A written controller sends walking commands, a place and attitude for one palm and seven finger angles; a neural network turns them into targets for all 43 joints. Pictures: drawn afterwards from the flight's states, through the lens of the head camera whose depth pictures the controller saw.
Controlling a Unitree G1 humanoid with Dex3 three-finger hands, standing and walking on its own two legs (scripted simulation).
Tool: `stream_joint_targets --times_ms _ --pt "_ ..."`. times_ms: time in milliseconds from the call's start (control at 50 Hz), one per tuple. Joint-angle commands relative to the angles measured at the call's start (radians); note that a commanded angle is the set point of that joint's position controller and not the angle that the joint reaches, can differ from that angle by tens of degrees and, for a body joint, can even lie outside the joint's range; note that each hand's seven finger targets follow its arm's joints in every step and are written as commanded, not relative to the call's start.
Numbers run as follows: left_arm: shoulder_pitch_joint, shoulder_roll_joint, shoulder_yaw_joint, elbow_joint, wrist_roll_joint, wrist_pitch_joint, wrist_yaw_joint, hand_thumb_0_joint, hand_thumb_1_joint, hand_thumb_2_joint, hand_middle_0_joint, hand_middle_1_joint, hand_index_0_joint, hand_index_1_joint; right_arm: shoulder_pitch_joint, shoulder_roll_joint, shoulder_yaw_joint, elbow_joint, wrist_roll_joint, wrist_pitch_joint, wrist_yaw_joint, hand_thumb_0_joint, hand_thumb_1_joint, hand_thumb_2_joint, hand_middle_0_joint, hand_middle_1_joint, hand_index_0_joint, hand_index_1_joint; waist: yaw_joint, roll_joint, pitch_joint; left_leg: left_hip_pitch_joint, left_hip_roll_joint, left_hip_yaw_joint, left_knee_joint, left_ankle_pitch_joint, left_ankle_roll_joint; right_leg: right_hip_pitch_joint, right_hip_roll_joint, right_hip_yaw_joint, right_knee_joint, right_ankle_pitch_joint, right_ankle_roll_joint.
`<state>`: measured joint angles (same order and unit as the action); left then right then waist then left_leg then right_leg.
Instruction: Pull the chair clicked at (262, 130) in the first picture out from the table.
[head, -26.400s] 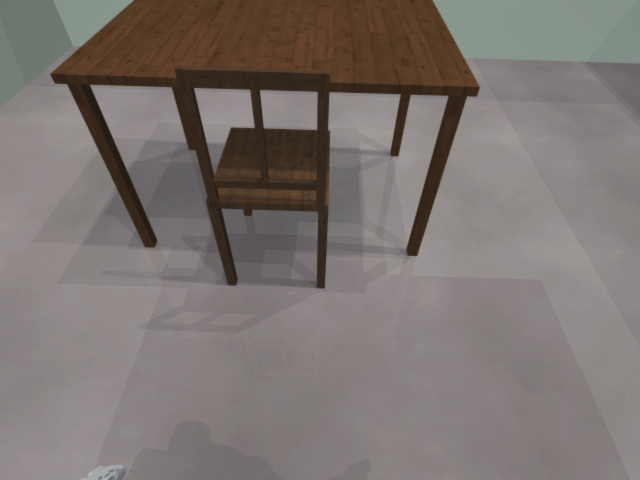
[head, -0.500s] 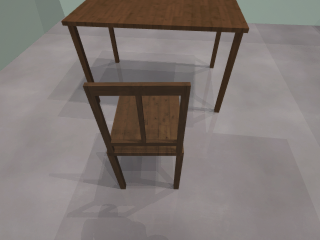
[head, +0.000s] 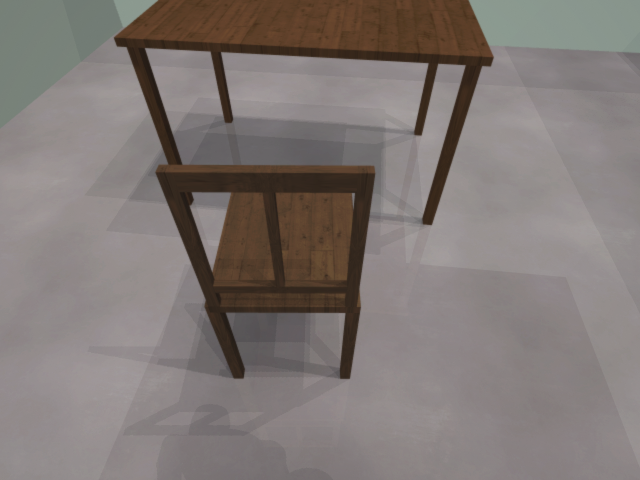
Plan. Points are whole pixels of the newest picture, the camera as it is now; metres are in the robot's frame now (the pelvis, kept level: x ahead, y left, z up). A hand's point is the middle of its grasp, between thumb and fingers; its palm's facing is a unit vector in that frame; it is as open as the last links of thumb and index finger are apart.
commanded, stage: look to check the result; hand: left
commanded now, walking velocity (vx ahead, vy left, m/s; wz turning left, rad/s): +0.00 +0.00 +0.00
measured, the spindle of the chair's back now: (275, 242) +0.56 +0.13 -0.11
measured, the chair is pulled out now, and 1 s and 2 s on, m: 0.58 0.58 0.58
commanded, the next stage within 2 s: stand and wait in 0.66 s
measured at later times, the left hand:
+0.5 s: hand out of the picture -0.01 +0.14 -0.17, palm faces +0.06 -0.99 -0.15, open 7.4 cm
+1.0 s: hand out of the picture -0.01 +0.15 -0.17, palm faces +0.06 -0.99 -0.15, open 7.4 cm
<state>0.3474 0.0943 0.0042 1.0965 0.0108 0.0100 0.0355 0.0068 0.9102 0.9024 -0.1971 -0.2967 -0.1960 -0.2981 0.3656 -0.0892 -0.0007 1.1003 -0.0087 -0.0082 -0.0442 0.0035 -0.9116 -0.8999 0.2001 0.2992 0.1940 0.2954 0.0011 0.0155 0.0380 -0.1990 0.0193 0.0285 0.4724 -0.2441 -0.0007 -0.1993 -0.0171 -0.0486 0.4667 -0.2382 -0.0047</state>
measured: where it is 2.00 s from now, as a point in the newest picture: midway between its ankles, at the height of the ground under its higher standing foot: outside the picture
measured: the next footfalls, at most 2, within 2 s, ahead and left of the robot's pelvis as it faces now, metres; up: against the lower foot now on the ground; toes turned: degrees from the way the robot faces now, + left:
none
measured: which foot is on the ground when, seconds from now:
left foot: down 0.00-1.00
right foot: down 0.00-1.00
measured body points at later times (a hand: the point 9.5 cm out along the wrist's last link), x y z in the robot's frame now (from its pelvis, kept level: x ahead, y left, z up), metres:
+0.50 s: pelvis +0.01 +0.00 +0.00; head +0.01 -0.01 +0.45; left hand -0.01 +0.20 -0.16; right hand -0.02 -0.20 -0.16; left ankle +0.01 +0.12 -0.74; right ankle +0.01 -0.12 -0.74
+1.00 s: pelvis +0.01 +0.00 +0.00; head +0.02 -0.01 +0.45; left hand -0.01 +0.20 -0.16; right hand -0.02 -0.20 -0.16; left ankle +0.01 +0.12 -0.74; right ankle +0.01 -0.12 -0.74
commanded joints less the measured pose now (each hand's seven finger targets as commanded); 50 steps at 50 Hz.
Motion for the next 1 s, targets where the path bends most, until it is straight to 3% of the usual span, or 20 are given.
stream_joint_targets --times_ms 0,340,420,480,660,780,860,900,980 --pt "0.084 0.078 0.012 -0.019 -0.001 -0.007 0.008 0.000 0.900 0.900 -0.200 -0.300 -0.200 -0.300 0.098 -0.070 -0.013 -0.015 -0.003 -0.004 0.000 0.000 -0.900 -0.900 0.200 0.300 0.200 0.300 -0.004 -0.012 0.088 -0.035 0.067 -0.079 -0.106 0.031 0.048 -0.057 -0.076 0.082 -0.112 0.020 -0.046" --pt "0.077 0.083 0.014 -0.017 -0.002 -0.011 0.008 0.000 0.900 0.900 -0.200 -0.300 -0.200 -0.300 0.084 -0.074 -0.011 -0.003 0.000 -0.010 -0.002 0.000 -0.900 -0.900 0.200 0.300 0.200 0.300 -0.001 -0.008 0.064 0.004 0.070 -0.074 -0.103 0.111 0.046 -0.024 -0.082 0.080 -0.109 0.082 -0.043" --pt "0.071 0.084 0.014 -0.017 -0.002 -0.008 0.007 0.000 0.900 0.900 -0.200 -0.300 -0.200 -0.300 0.083 -0.074 -0.011 -0.003 -0.001 -0.007 -0.002 0.000 -0.900 -0.900 0.200 0.300 0.200 0.300 -0.002 0.009 0.099 -0.018 0.070 -0.074 -0.114 0.066 0.044 -0.037 -0.078 0.077 -0.115 0.047 -0.042" --pt "0.075 0.083 0.013 -0.018 -0.002 -0.009 0.007 0.000 0.900 0.900 -0.200 -0.300 -0.200 -0.300 0.084 -0.074 -0.013 -0.006 0.000 -0.004 -0.001 0.000 -0.900 -0.900 0.200 0.300 0.200 0.300 -0.002 -0.016 0.101 -0.018 0.068 -0.075 -0.114 0.043 0.046 -0.042 -0.075 0.079 -0.126 0.025 -0.044" --pt "0.078 0.082 0.015 -0.019 -0.003 -0.013 0.007 0.000 0.900 0.900 -0.200 -0.300 -0.200 -0.300 0.083 -0.077 -0.013 -0.002 0.000 -0.012 -0.002 0.000 -0.900 -0.900 0.200 0.300 0.200 0.300 -0.002 -0.018 0.052 0.011 0.071 -0.075 -0.104 0.114 0.046 -0.015 -0.082 0.078 -0.107 0.087 -0.043" --pt "0.078 0.082 0.013 -0.014 -0.003 -0.012 0.007 0.000 0.900 0.900 -0.200 -0.300 -0.200 -0.300 0.082 -0.072 -0.012 0.003 0.002 -0.008 -0.003 0.000 -0.900 -0.900 0.200 0.300 0.200 0.300 -0.001 -0.009 0.091 -0.003 0.071 -0.074 -0.110 0.098 0.047 -0.026 -0.079 0.073 -0.120 0.068 -0.044" --pt "0.076 0.085 0.015 -0.016 -0.003 -0.012 0.007 0.000 0.900 0.900 -0.200 -0.300 -0.200 -0.300 0.087 -0.074 -0.013 0.004 0.001 -0.010 -0.002 0.000 -0.900 -0.900 0.200 0.300 0.200 0.300 -0.003 -0.012 0.067 0.007 0.070 -0.076 -0.110 0.102 0.045 -0.016 -0.082 0.077 -0.113 0.071 -0.043" --pt "0.078 0.084 0.013 -0.014 -0.002 -0.012 0.007 0.000 0.900 0.900 -0.200 -0.300 -0.200 -0.300 0.080 -0.076 -0.013 0.004 0.001 -0.008 -0.002 0.000 -0.900 -0.900 0.200 0.300 0.200 0.300 -0.001 -0.019 0.093 -0.004 0.067 -0.076 -0.110 0.084 0.044 -0.031 -0.081 0.079 -0.121 0.055 -0.043" --pt "0.076 0.085 0.013 -0.016 -0.003 -0.013 0.007 0.000 0.900 0.900 -0.200 -0.300 -0.200 -0.300 0.087 -0.076 -0.012 0.004 0.002 -0.007 -0.002 0.000 -0.900 -0.900 0.200 0.300 0.200 0.300 -0.003 -0.020 0.086 -0.003 0.067 -0.076 -0.108 0.085 0.045 -0.021 -0.079 0.076 -0.125 0.053 -0.045"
